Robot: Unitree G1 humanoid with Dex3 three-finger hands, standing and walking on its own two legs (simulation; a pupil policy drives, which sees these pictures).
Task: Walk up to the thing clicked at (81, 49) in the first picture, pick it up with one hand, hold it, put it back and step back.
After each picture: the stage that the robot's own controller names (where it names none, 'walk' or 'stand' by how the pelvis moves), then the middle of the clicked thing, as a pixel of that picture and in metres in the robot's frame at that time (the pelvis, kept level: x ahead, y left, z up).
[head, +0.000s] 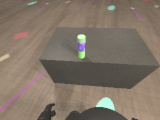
stand; (81, 47) +0.65 +0.13 -0.03
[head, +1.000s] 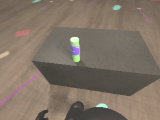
walk; (75, 50) +0.56 +0.20 -0.01
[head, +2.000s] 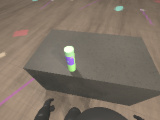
stand; (70, 60) +0.45 +0.20 -0.01
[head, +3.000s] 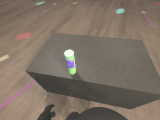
stand; (70, 63) +0.44 +0.20 -0.03
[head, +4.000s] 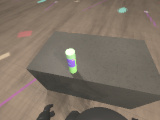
stand; (71, 62) +0.45 +0.20 -0.03
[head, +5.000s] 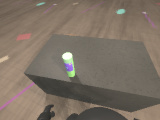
stand; (69, 66) +0.41 +0.21 -0.03
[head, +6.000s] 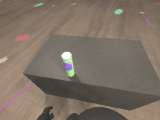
stand; (68, 65) +0.42 +0.21 -0.03
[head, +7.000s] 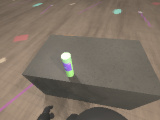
stand; (68, 66) +0.42 +0.22 -0.03
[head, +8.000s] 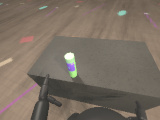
rise first; (71, 66) +0.42 +0.21 -0.03
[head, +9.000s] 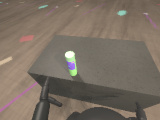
go down; (71, 64) +0.43 +0.21 -0.03
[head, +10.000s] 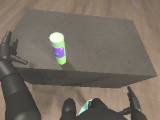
go down; (59, 51) +0.45 +0.19 +0.04
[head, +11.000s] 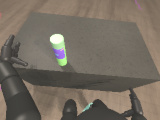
approach; (60, 52) +0.45 +0.20 +0.05
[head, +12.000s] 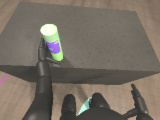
close in; (54, 46) +0.46 +0.21 +0.08
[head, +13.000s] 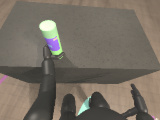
lift; (54, 43) +0.47 +0.20 +0.08
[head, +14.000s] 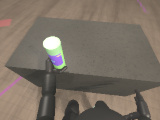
lift; (57, 58) +0.36 +0.21 +0.12
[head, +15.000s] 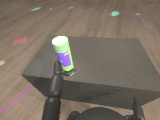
hold; (65, 59) +0.32 +0.17 +0.19
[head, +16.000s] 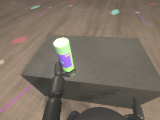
hold; (66, 60) +0.33 +0.17 +0.17
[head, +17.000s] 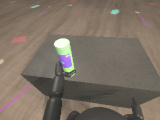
crouch; (66, 60) +0.33 +0.17 +0.16
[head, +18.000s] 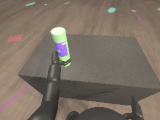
crouch; (62, 49) +0.40 +0.20 +0.18
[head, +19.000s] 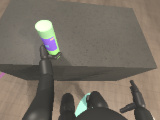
lower; (51, 43) +0.47 +0.21 +0.07
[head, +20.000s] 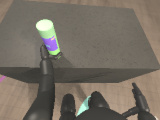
lower; (51, 43) +0.47 +0.21 +0.08
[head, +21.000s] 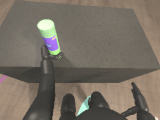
lower; (52, 43) +0.48 +0.21 +0.08
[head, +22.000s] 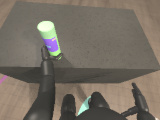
lower; (52, 44) +0.47 +0.21 +0.08
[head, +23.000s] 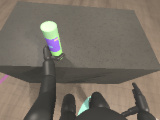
rest; (54, 44) +0.47 +0.20 +0.08
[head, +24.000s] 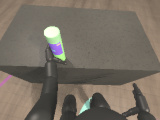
withdraw; (57, 47) +0.45 +0.19 +0.08
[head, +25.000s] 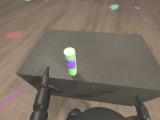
sink last; (71, 63) +0.41 +0.17 +0.03
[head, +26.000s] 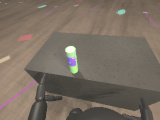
stand; (72, 61) +0.44 +0.19 +0.03
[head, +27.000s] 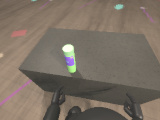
stand; (70, 60) +0.42 +0.19 +0.03
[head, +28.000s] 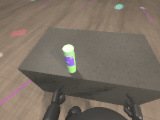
stand; (70, 60) +0.42 +0.19 +0.03
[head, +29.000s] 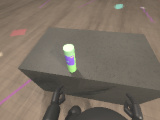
stand; (70, 59) +0.43 +0.19 +0.03
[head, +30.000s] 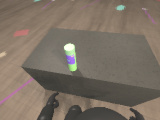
stand; (71, 59) +0.44 +0.19 +0.02
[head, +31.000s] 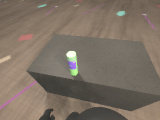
walk; (73, 64) +0.44 +0.19 -0.03
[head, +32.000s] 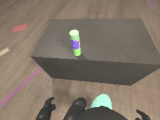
walk; (75, 44) +0.59 +0.19 -0.01
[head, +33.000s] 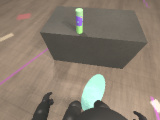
walk; (79, 22) +0.91 +0.19 -0.01
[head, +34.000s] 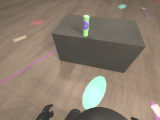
stand; (85, 26) +1.04 +0.16 -0.02
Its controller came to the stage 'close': yes
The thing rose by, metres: 0.20
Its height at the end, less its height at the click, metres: +0.00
